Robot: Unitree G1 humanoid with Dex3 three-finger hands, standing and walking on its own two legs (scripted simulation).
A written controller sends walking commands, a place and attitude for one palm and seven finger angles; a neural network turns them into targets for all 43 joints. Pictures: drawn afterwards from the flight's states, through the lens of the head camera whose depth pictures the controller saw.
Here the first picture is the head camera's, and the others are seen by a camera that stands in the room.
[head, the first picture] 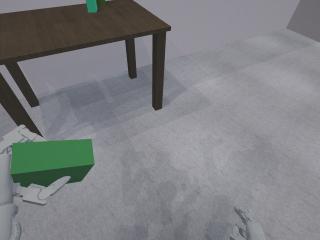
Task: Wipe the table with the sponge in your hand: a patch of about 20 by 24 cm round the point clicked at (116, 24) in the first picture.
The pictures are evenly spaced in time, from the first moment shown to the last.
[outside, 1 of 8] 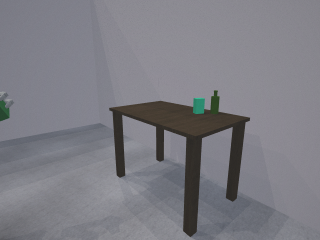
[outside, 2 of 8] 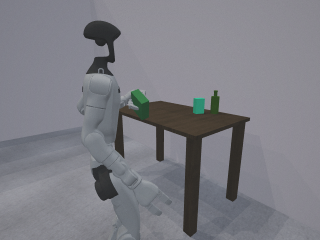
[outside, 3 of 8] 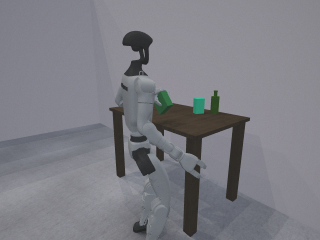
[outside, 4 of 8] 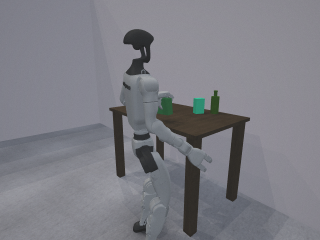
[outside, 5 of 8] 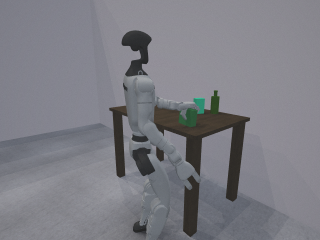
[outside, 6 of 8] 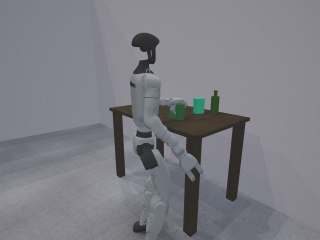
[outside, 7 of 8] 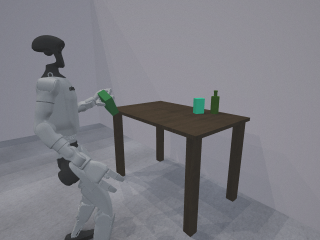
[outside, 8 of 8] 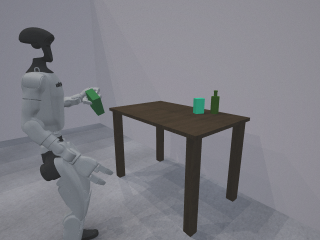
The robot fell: no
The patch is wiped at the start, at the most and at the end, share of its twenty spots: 0.00 1.00 1.00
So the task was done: yes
